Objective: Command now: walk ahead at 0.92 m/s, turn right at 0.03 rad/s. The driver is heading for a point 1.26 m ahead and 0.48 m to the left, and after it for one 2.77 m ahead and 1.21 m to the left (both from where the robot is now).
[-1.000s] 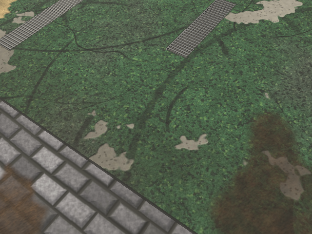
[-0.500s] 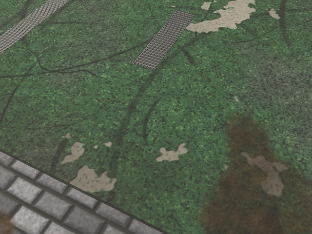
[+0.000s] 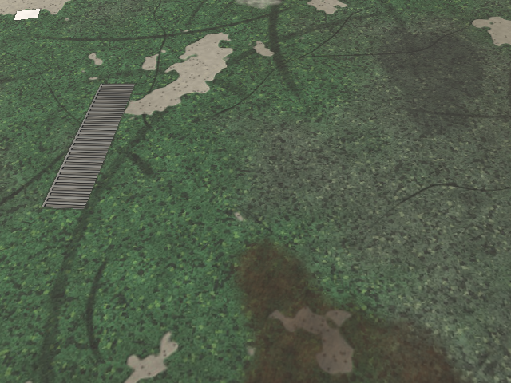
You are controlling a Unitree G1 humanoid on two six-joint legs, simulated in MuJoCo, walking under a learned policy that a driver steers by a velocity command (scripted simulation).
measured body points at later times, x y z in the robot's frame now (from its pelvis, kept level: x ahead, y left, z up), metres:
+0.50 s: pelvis +0.46 +0.05 +0.00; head +0.48 +0.06 +0.45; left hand +0.65 +0.31 -0.05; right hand +0.47 -0.24 -0.13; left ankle +0.36 +0.05 -0.74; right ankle +0.68 -0.10 -0.67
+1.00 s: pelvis +0.90 +0.19 -0.02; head +0.92 +0.21 +0.43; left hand +0.63 +0.33 -0.14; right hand +1.26 +0.23 -0.05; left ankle +0.97 +0.38 -0.68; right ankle +0.84 -0.01 -0.74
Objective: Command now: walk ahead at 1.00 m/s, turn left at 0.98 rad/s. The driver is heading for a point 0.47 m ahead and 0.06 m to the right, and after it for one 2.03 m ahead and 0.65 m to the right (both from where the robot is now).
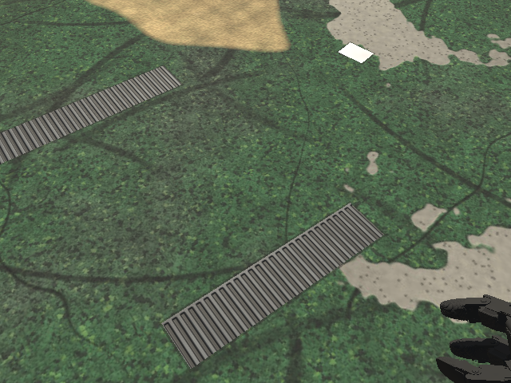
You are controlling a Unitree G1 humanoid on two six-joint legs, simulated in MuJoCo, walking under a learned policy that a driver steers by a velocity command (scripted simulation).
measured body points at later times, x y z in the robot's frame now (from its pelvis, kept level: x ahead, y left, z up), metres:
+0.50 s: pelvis +0.47 +0.01 -0.01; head +0.51 +0.01 +0.44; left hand +0.65 +0.25 -0.11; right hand +0.45 -0.27 -0.14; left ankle +0.25 +0.04 -0.72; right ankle +0.70 -0.08 -0.69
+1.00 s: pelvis +0.96 -0.03 -0.01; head +1.00 -0.04 +0.44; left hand +1.09 +0.27 -0.13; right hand +1.10 -0.34 -0.06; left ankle +1.13 +0.05 -0.73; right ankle +0.71 -0.04 -0.68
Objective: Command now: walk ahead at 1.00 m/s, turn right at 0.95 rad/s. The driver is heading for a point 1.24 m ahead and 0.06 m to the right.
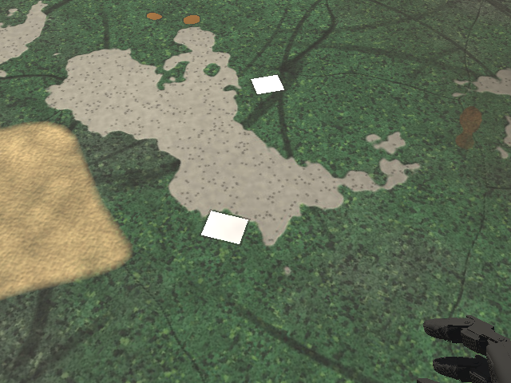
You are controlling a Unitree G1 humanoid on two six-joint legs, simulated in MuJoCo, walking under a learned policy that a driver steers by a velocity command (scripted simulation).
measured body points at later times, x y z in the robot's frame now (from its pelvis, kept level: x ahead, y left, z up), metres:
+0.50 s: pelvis +0.44 -0.05 +0.00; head +0.46 -0.05 +0.45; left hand +0.69 +0.12 -0.11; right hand +0.34 -0.29 -0.13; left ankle +0.28 +0.15 -0.56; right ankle +0.48 -0.10 -0.71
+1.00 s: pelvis +0.91 -0.13 +0.01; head +0.92 -0.14 +0.46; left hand +1.09 +0.10 -0.08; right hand +0.90 -0.42 -0.12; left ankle +0.94 -0.12 -0.71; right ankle +0.80 -0.28 -0.59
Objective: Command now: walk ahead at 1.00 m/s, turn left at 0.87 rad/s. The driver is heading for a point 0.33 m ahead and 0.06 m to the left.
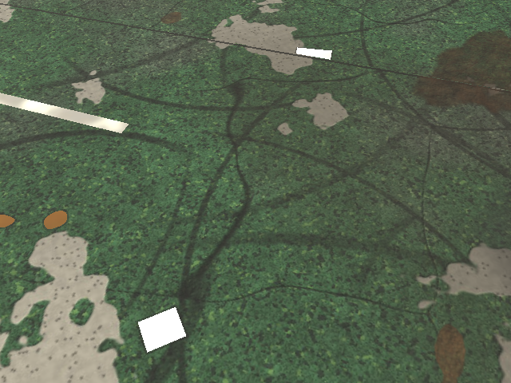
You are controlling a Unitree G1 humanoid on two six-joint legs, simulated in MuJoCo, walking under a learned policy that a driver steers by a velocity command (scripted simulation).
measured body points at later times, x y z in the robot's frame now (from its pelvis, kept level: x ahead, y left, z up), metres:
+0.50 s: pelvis +0.38 -0.06 +0.02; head +0.43 -0.04 +0.47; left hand +0.40 +0.23 -0.10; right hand +0.63 -0.27 -0.08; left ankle +0.38 +0.08 -0.65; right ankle +0.46 -0.15 -0.72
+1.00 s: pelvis +0.48 -0.01 +0.01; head +0.49 +0.00 +0.46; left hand +0.49 +0.27 -0.12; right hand +0.72 -0.18 -0.09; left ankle +0.49 +0.11 -0.72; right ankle +0.47 -0.15 -0.72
